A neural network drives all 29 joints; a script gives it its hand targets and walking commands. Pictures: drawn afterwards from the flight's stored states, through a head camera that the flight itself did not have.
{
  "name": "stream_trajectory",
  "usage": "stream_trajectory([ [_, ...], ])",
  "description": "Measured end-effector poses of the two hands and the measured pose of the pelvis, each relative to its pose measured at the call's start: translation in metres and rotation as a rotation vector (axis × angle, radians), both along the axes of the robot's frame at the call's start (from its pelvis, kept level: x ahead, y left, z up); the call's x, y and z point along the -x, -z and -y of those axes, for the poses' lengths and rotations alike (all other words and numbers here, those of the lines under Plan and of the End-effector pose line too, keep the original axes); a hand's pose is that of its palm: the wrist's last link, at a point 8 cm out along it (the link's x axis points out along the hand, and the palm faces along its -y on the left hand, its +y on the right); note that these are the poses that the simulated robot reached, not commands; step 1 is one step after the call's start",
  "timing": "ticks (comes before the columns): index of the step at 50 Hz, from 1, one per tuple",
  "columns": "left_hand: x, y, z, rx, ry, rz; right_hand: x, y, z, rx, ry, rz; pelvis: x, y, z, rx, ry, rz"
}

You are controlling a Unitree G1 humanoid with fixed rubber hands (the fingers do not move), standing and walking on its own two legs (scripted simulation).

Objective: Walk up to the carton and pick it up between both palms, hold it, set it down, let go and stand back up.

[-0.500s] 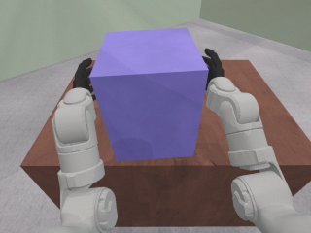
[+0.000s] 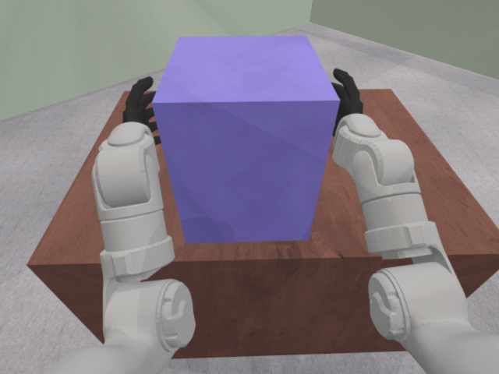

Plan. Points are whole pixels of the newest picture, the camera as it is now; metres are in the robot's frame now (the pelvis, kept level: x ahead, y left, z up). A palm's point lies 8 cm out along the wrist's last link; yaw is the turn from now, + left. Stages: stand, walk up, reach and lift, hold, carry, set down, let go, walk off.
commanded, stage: hold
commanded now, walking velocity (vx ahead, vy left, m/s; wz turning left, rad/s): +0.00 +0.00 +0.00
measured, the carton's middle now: (245, 141) +0.41 +0.02 +0.19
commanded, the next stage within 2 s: none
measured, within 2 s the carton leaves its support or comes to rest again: neither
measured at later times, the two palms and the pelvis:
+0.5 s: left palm (141, 133) +0.36 +0.16 +0.24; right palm (347, 123) +0.39 -0.13 +0.24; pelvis +0.02 +0.00 +0.00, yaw +0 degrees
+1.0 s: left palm (131, 129) +0.35 +0.17 +0.25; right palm (343, 116) +0.38 -0.12 +0.25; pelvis +0.02 +0.00 +0.00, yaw +0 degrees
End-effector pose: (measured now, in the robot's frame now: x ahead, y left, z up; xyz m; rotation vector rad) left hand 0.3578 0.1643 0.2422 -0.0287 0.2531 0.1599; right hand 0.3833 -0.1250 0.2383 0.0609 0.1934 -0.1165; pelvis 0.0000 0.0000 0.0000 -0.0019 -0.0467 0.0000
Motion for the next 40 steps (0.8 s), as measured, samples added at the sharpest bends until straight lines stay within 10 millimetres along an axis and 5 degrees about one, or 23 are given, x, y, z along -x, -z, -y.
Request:
stream_trajectory([
  [17, -0.003, 0.007, 0.000, 0.009, 0.004, 0.000, -0.002, 0.004, 0.001, 0.025, 0.003, 0.002, -0.020, 0.000, -0.001, -0.002, 0.007, 0.034],
  [40, 0.000, -0.001, -0.004, 0.003, -0.018, 0.003, -0.004, 0.001, -0.004, 0.012, -0.012, 0.009, -0.018, 0.001, 0.004, -0.002, -0.004, 0.052],
])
